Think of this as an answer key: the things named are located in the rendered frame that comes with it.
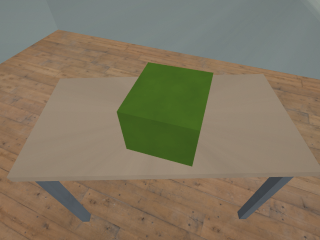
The carton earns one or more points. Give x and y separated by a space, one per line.
162 114

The table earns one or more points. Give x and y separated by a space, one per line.
245 133

